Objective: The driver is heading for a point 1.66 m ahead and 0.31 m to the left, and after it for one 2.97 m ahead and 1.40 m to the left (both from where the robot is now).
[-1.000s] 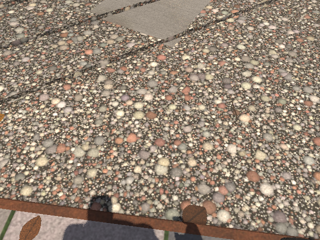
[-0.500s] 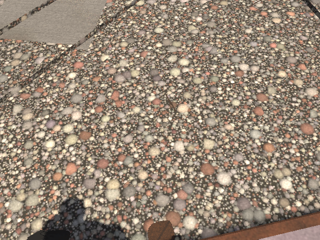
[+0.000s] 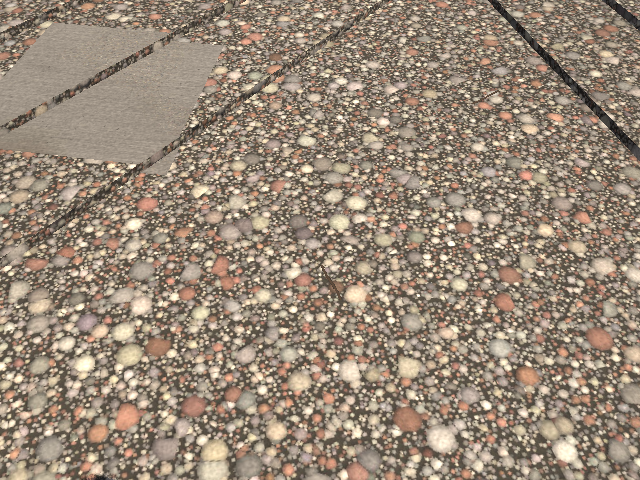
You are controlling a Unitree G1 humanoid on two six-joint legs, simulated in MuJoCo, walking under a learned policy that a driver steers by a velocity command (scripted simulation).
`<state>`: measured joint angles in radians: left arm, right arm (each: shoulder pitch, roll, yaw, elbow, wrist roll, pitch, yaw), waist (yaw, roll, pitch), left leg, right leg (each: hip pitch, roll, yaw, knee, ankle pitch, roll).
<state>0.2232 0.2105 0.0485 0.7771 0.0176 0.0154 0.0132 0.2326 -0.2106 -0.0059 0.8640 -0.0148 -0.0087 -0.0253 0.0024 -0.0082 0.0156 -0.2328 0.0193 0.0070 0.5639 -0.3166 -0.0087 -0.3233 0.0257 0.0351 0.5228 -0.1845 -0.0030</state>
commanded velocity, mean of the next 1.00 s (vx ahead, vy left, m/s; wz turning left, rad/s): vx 0.00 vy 0.00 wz -0.01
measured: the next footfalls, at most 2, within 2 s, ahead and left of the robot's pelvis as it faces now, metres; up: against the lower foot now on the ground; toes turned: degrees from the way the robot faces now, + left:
left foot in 1.92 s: +0.58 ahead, +0.18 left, -0.15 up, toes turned +5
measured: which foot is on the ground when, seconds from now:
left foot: down 0.00-1.00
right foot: down 0.00-1.00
